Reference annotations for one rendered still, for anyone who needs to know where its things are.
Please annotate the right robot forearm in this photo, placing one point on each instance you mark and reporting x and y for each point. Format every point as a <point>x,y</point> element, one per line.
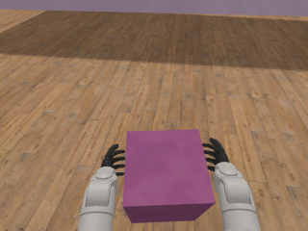
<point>236,201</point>

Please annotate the left robot forearm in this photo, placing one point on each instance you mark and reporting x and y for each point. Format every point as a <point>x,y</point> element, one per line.
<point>98,206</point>

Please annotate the robot left hand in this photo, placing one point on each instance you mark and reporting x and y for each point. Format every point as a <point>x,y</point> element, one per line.
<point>109,159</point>

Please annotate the robot right hand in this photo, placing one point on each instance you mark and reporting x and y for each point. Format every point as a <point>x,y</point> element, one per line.
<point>219,153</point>

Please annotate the carton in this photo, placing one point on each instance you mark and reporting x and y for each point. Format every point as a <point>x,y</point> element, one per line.
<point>166,177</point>

